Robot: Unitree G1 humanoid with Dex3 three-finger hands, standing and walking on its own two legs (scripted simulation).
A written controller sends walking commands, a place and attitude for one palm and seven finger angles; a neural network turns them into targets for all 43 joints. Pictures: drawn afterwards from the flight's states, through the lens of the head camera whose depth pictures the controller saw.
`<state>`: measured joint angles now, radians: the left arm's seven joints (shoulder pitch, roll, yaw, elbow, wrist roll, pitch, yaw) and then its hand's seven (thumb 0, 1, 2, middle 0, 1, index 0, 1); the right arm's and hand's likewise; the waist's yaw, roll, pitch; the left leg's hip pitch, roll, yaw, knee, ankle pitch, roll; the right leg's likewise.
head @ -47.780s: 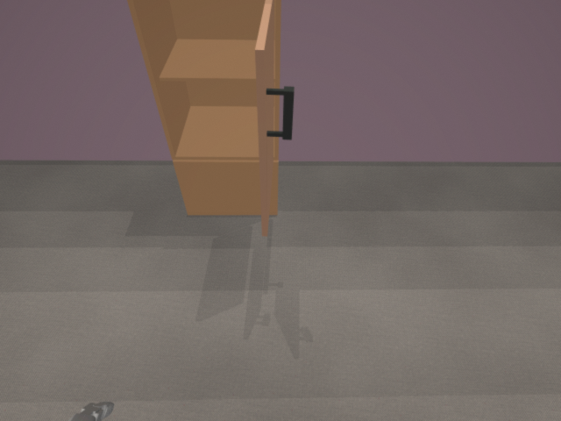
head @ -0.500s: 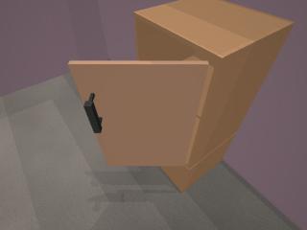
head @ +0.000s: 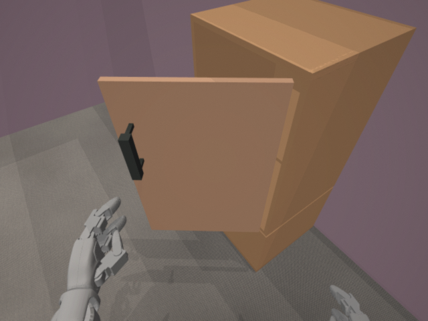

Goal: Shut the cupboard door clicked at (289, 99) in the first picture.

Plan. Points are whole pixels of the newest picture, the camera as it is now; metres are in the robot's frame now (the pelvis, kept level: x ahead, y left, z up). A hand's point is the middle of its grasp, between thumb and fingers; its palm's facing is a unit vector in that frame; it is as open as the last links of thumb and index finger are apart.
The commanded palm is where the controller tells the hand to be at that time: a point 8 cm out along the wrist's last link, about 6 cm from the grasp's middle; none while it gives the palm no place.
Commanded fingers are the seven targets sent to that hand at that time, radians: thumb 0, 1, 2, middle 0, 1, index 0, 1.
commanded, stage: raise the hand and make a fist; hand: left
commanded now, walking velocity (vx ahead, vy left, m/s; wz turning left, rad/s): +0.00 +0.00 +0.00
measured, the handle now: (134, 152) +0.48 +0.20 +0.05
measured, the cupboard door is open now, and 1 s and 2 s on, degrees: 53 53 53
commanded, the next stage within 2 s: bring the fist close to the handle in 1.68 s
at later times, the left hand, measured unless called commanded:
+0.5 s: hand (144, 276) +0.22 +0.14 -0.01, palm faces -0.15 -0.99 +0.00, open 4.6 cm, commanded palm +0.17 +0.22 +0.00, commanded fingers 0.00 0.90 0.90 -0.88 -1.04 -0.88 -1.04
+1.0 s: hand (97, 260) +0.22 +0.20 +0.05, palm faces +0.05 -1.00 -0.05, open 3.1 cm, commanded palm +0.20 +0.24 +0.04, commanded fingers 0.00 0.90 0.90 -1.30 -1.50 -1.30 -1.50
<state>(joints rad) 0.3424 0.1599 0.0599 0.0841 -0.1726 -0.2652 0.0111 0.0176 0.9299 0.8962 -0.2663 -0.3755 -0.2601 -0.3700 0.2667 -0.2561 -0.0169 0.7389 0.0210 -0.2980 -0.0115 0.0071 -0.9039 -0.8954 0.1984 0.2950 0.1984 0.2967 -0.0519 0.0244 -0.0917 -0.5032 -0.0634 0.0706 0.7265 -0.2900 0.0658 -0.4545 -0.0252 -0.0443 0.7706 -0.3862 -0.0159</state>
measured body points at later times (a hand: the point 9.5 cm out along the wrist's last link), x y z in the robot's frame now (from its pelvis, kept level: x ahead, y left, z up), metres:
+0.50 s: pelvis +0.01 -0.03 -0.06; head +0.07 -0.03 +0.38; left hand +0.22 +0.19 -0.01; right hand +0.20 -0.24 -0.15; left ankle +0.05 +0.07 -0.71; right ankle +0.01 -0.11 -0.71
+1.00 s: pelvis +0.01 +0.01 -0.04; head +0.04 +0.03 +0.41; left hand +0.21 +0.25 +0.06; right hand +0.20 -0.21 -0.09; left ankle +0.05 +0.07 -0.71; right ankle +0.01 -0.11 -0.71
